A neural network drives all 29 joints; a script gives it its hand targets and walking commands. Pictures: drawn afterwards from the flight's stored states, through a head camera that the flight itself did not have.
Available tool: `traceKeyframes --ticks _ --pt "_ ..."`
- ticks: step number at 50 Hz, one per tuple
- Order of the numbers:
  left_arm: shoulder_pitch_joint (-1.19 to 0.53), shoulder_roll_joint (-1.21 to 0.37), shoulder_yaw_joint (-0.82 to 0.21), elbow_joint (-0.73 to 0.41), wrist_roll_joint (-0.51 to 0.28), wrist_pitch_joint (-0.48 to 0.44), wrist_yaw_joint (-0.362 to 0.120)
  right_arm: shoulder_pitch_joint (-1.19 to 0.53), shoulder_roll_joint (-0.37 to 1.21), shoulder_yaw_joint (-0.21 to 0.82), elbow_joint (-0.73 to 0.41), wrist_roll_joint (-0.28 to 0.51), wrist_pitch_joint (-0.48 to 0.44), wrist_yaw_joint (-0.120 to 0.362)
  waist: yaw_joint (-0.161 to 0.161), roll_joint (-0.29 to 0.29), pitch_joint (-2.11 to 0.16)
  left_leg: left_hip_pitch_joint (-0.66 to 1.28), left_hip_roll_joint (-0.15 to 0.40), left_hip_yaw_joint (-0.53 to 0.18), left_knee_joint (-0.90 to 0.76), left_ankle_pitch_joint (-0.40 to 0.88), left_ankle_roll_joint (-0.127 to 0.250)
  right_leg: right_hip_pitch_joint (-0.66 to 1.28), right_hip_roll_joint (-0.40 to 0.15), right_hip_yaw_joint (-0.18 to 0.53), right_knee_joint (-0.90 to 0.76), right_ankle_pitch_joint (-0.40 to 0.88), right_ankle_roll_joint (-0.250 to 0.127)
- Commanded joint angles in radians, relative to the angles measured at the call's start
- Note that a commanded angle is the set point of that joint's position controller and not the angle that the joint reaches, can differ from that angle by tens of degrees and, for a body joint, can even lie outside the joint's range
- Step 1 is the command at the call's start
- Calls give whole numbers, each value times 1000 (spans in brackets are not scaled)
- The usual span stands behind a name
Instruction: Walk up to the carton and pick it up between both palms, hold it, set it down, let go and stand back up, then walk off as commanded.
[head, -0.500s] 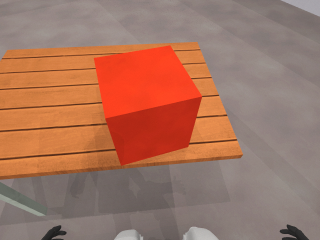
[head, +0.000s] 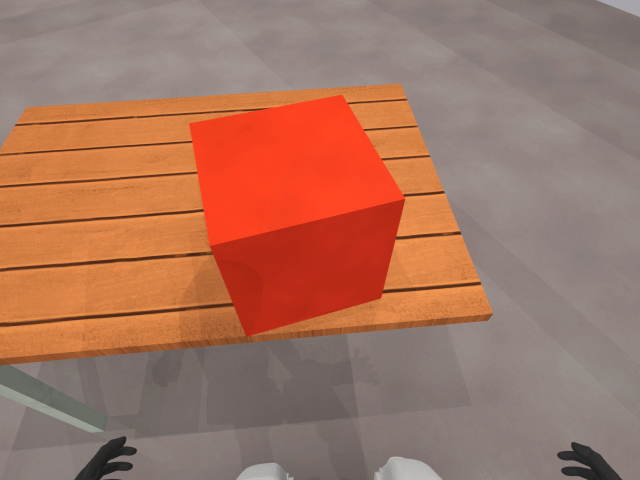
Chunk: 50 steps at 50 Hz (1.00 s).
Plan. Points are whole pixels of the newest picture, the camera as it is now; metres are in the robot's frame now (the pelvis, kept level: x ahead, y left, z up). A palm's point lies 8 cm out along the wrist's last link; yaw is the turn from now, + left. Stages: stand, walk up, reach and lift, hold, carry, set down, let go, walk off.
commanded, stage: walk up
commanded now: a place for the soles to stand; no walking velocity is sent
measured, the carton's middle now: (293, 218) +0.47 +0.07 +0.01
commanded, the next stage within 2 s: reach and lift in 0.20 s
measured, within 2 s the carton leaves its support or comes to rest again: neither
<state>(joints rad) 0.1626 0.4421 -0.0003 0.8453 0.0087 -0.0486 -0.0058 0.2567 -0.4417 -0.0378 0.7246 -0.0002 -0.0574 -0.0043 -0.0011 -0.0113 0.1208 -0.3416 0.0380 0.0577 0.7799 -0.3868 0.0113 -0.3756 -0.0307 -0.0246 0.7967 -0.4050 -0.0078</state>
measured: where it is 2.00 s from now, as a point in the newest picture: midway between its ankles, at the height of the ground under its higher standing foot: outside the picture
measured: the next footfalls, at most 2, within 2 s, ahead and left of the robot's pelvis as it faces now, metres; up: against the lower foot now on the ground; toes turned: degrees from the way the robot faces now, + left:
none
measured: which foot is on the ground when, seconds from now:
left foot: down 0.00-1.00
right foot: down 0.00-1.00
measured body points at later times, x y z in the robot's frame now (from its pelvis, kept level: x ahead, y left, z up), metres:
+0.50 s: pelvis -0.01 -0.01 +0.00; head +0.03 +0.00 +0.45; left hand +0.21 +0.28 -0.06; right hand +0.15 -0.32 -0.08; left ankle +0.01 +0.12 -0.71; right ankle +0.03 -0.12 -0.71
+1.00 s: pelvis -0.04 -0.03 +0.01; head -0.03 -0.02 +0.46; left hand +0.16 +0.24 -0.04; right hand +0.15 -0.31 -0.04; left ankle +0.01 +0.12 -0.71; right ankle +0.03 -0.13 -0.71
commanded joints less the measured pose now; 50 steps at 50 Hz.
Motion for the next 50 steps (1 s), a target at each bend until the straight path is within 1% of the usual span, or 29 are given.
traceKeyframes --ticks 1,2,3,4,5,6,7,8,9,10,11,12,13,14,15,16,19,23,24,25,26,30,31,36,40,42,43,47,50 --pt "-4 177 83 -52 -5 -1 0 -5 -285 -81 16 -14 -25 -5 11 110 -136 110 282 -373 -276 305 223 -56 -9 15 -38 -140 -35" --pt "11 176 84 -39 0 -12 -2 -34 -262 -73 14 -13 -20 -4 26 97 -164 73 219 -280 -218 361 169 46 -11 19 -148 8 -41" --pt "49 196 87 -26 3 -24 0 -53 -231 -63 5 -5 -18 -4 39 78 -210 15 165 -194 -138 391 111 150 -41 81 -178 195 -60" --pt "73 226 95 -19 7 -33 2 -63 -198 -54 -4 4 -18 -5 46 4 -229 -67 89 -111 -32 334 60 222 -107 201 -218 287 -103" --pt "78 264 105 -15 14 -37 4 -47 -159 -44 -5 6 -10 -3 31 -73 -229 -123 8 -32 78 134 20 234 -213 376 -291 243 -176" --pt "50 291 106 -26 9 -32 3 -29 -171 -51 5 6 0 -7 18 -88 -201 -107 -14 -16 80 -108 24 184 -280 406 -309 224 -253" --pt "37 290 106 -31 9 -25 3 -11 -180 -54 13 3 0 -7 8 -108 -188 -100 -18 -22 57 -205 36 176 -288 392 -294 243 -263" --pt "18 281 100 -32 9 -20 3 -2 -177 -56 22 -3 -5 -5 -1 -111 -168 -67 -7 -27 -35 -164 44 151 -262 345 -270 248 -234" --pt "-8 264 93 -42 7 -15 3 13 -173 -54 32 -1 -13 -4 -14 -93 -175 9 -2 -39 -118 -18 49 103 -215 278 -235 258 -188" --pt "-47 221 81 -51 3 -11 3 42 -186 -59 46 -7 -22 -4 -34 -57 -195 119 21 -82 -181 106 58 21 -160 188 -169 316 -132" --pt "-353 93 90 -235 36 231 43 -309 -36 -183 281 -102 -207 34 -28 39 -44 -91 20 -52 -195 50 -22 -59 37 -67 -91 85 -55" --pt "-263 80 113 -280 60 320 54 -278 -117 -192 294 -123 -220 69 -50 58 -50 -125 53 -28 -207 -16 1 9 49 -67 -47 63 -43" --pt "-255 75 120 -305 66 357 53 -275 -134 -198 296 -138 -233 75 -50 35 -54 -132 53 -8 -187 -38 11 20 44 -76 -28 56 -44" --pt "-260 73 116 -345 54 384 51 -281 -142 -208 285 -134 -238 75 -48 10 -81 -107 44 7 -168 -29 10 30 39 -73 -41 77 -48" --pt "-266 81 112 -407 48 405 48 -288 -149 -223 266 -118 -241 74 -46 18 -115 -71 33 16 -154 -6 1 32 39 -73 -57 107 -49" --pt "-252 74 105 -427 44 421 44 -280 -155 -224 264 -98 -246 74 -48 13 -134 -6 34 9 -143 53 3 17 46 -79 -83 171 -49" --pt "-158 34 102 -447 65 451 45 -216 -161 -204 257 -52 -237 83 -33 37 -183 120 30 -9 -178 192 -20 74 64 -99 -141 253 -49" --pt "-75 0 125 -436 82 447 41 -163 -158 -170 186 -29 -234 85 -3 1 -214 193 5 -14 -223 352 -30 194 79 -96 -210 361 -38" --pt "-67 -5 132 -428 78 445 39 -172 -157 -165 158 -28 -235 84 9 -15 -214 191 -2 -8 -230 354 -26 202 76 -93 -224 377 -37" --pt "-64 -8 138 -440 79 438 42 -174 -157 -159 129 -23 -236 87 19 -10 -229 195 -12 -8 -238 368 -25 216 76 -86 -231 394 -36" --pt "-62 -12 143 -450 71 426 45 -178 -153 -152 97 -20 -241 88 30 -23 -240 191 -14 -10 -242 377 -23 220 75 -81 -239 408 -36" --pt "-68 -22 151 -544 38 364 68 -162 -116 -129 15 4 -258 97 35 -38 -296 195 -28 3 -265 368 -22 242 68 -54 -274 422 -33" --pt "-66 -27 151 -561 31 346 73 -150 -104 -121 3 7 -264 100 32 -55 -301 188 -27 3 -268 363 -19 239 68 -51 -276 418 -31" --pt "-42 -29 158 -620 -14 266 106 -112 -51 -116 -57 22 -269 109 27 -75 -288 125 -27 17 -340 197 2 256 53 -22 -316 300 -23" --pt "-75 -26 145 -629 -45 230 121 -131 -13 -103 -132 24 -253 110 18 -67 -249 45 -36 13 -383 21 23 235 28 22 -352 102 -25" --pt "-83 -30 146 -641 -49 220 122 -130 -8 -94 -181 37 -243 108 13 -81 -252 80 -48 10 -364 -1 29 195 4 41 -375 31 -42" --pt "-90 -29 150 -637 -53 217 123 -137 -2 -87 -204 46 -237 107 22 -85 -258 100 -56 11 -347 3 29 167 -12 57 -390 -10 -50" --pt "-120 -45 137 -654 -59 223 126 -152 10 -70 -266 88 -197 112 18 -111 -241 312 -91 -24 -281 38 26 -55 -68 88 -463 -187 -83" --pt "-121 -71 118 -652 -58 244 126 -151 -6 -75 -299 105 -161 121 11 -119 -220 391 -99 -51 -268 18 24 -144 -77 79 -484 -227 -96"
